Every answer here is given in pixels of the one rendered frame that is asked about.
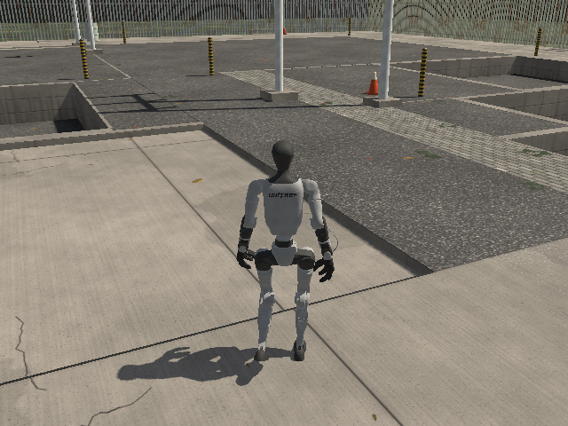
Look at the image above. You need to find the robot shin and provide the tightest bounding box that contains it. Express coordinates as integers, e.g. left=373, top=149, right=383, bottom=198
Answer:
left=257, top=292, right=272, bottom=351
left=296, top=293, right=310, bottom=350

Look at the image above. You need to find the robot left forearm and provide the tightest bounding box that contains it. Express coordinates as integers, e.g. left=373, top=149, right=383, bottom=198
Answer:
left=238, top=215, right=253, bottom=253

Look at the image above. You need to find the robot right forearm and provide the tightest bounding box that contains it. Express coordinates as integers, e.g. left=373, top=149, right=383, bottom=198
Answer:
left=315, top=216, right=333, bottom=260

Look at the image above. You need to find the left robot hand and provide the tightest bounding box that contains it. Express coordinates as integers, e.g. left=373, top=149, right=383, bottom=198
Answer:
left=236, top=249, right=256, bottom=269

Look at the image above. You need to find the robot left shin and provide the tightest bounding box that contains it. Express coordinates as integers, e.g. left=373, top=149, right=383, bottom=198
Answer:
left=257, top=292, right=272, bottom=351

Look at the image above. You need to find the right robot hand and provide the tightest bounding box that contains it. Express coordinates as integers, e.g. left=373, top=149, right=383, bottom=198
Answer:
left=313, top=257, right=335, bottom=282

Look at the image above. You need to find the robot right upper arm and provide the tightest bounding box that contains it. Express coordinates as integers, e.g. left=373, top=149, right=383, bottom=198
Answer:
left=302, top=179, right=324, bottom=230

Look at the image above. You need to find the robot left upper arm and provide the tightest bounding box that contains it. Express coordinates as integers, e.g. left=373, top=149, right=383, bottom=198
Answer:
left=243, top=179, right=264, bottom=229

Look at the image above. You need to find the robot right shin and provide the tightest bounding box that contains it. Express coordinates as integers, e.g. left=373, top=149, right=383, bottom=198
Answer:
left=296, top=293, right=310, bottom=350

